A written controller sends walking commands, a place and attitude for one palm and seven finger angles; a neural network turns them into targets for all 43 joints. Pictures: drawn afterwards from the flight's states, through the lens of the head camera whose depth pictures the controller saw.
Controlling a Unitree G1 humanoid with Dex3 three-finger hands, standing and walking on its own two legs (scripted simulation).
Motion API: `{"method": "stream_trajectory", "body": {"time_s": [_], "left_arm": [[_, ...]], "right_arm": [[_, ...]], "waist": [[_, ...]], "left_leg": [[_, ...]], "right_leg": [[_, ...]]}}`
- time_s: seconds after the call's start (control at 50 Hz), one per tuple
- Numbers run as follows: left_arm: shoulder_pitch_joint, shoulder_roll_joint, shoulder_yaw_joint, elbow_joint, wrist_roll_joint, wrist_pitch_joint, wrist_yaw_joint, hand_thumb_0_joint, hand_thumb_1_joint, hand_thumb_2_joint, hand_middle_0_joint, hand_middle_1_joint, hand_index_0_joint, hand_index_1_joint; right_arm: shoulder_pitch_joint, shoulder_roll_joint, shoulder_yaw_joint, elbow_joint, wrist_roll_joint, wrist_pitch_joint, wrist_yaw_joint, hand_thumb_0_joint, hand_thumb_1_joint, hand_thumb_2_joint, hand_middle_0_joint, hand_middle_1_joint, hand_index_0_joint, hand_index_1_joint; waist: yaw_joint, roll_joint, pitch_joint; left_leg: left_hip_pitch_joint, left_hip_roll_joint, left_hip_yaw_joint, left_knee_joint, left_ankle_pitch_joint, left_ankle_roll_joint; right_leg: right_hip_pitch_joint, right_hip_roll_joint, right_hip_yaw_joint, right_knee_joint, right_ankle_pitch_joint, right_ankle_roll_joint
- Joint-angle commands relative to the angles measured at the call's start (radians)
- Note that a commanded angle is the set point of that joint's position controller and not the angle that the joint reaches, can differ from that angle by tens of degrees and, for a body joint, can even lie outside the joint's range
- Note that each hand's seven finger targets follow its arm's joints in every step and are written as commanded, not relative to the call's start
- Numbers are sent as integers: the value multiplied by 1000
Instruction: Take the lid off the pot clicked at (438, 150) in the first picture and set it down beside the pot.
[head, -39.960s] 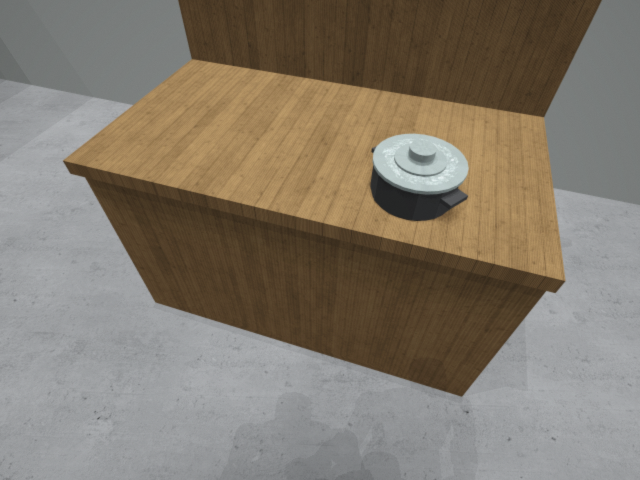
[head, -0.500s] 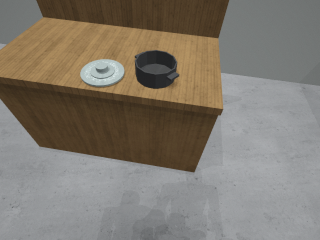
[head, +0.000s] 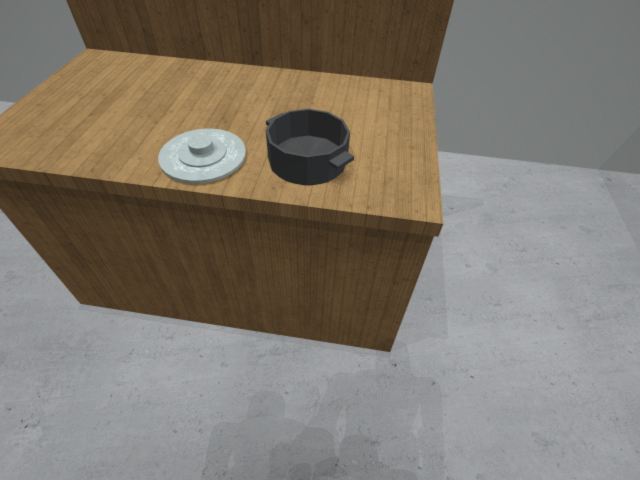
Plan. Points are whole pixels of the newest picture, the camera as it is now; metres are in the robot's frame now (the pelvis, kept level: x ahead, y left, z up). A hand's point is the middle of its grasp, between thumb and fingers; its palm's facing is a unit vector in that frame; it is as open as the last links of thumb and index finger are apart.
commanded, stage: look to check the result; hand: left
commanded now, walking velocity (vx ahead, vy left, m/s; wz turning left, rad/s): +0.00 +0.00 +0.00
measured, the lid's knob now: (200, 144) +0.79 +0.30 -0.06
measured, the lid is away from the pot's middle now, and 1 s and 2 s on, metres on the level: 0.25 0.25 0.25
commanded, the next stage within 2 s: stand and wait in 0.26 s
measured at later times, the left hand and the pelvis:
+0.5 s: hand out of the picture -0.02 +0.15 -0.18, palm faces +0.06 -0.98 -0.16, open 7.3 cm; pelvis +0.00 +0.00 +0.00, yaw +1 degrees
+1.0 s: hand out of the picture -0.02 +0.16 -0.18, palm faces +0.06 -0.98 -0.18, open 7.3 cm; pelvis -0.01 +0.00 +0.00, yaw +1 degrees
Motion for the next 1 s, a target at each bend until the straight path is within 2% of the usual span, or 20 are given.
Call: {"method": "stream_trajectory", "body": {"time_s": [0.0, 0.04, 0.1, 0.22, 0.3, 0.36, 0.42, 0.5, 0.74, 0.82, 0.98], "left_arm": [[78, 68, 11, -26, -3, -15, 6, 0, 900, 900, -200, -300, -200, -300], [74, 66, 10, -27, -3, -13, 6, 0, 900, 900, -200, -300, -200, -300], [86, 67, 10, -22, -4, -15, 5, 0, 900, 900, -200, -300, -200, -300], [95, 61, 7, -20, -2, -15, 7, 0, 900, 900, -200, -300, -200, -300], [97, 57, 7, -15, -3, -16, 5, 0, 900, 900, -200, -300, -200, -300], [100, 52, 6, -14, -2, -14, 4, 0, 900, 900, -200, -300, -200, -300], [108, 51, 6, -11, -1, -16, 6, 0, 900, 900, -200, -300, -200, -300], [110, 53, 6, -10, -3, -18, 6, 0, 900, 900, -200, -300, -200, -300], [111, 54, 7, -11, -2, -16, 7, 0, 900, 900, -200, -300, -200, -300], [110, 54, 8, -13, -2, -16, 7, 0, 900, 900, -200, -300, -200, -300], [111, 57, 8, -13, -3, -19, 6, 0, 900, 900, -200, -300, -200, -300]], "right_arm": [[86, -101, -14, -15, -1, -12, -3, 0, -900, -900, 200, 300, 200, 300], [89, -96, -13, -12, -1, -12, -4, 0, -900, -900, 200, 300, 200, 300], [85, -98, -13, -13, -1, -13, -3, 0, -900, -900, 200, 300, 200, 300], [80, -90, -13, -11, 0, -10, -3, 0, -900, -900, 200, 300, 200, 300], [83, -99, -12, -13, -1, -13, -5, 0, -900, -900, 200, 300, 200, 300], [79, -98, -12, -14, 0, -12, -5, 0, -900, -900, 200, 300, 200, 300], [73, -95, -13, -16, 2, -12, -5, 0, -900, -900, 200, 300, 200, 300], [74, -103, -12, -13, 1, -15, -6, 0, -900, -900, 200, 300, 200, 300], [74, -96, -11, -10, 1, -13, -5, 0, -900, -900, 200, 300, 200, 300], [73, -94, -11, -10, 1, -12, -5, 0, -900, -900, 200, 300, 200, 300], [74, -99, -11, -9, 0, -13, -5, 0, -900, -900, 200, 300, 200, 300]], "waist": [[8, 0, 25], [6, 11, 37], [9, 8, 22], [7, 8, 55], [5, 21, 31], [7, 25, 48], [6, 1, 39], [6, 12, 17], [9, 8, 48], [10, 8, 48], [7, -2, 28]], "left_leg": [[-5, 100, -70, -48, 386, 35], [-11, 101, -74, -57, 361, 36], [1, 100, -69, -49, 379, 34], [-14, 96, -73, -53, 339, 33], [7, 101, -76, -56, 371, 35], [1, 103, -80, -65, 353, 38], [9, 100, -77, -56, 354, 36], [17, 100, -74, -51, 387, 34], [-10, 97, -78, -58, 364, 32], [-13, 96, -82, -60, 345, 32], [-2, 96, -79, -56, 371, 30]], "right_leg": [[-38, -101, 48, -54, 394, -31], [-51, -98, 47, -56, 358, -31], [-44, -103, 48, -59, 384, -30], [-68, -101, 51, -69, 352, -30], [-65, -98, 45, -64, 351, -28], [-80, -96, 43, -71, 319, -26], [-76, -99, 48, -72, 338, -26], [-58, -102, 47, -66, 375, -26], [-64, -102, 43, -71, 358, -25], [-67, -101, 43, -74, 336, -25], [-54, -105, 45, -72, 375, -25]]}}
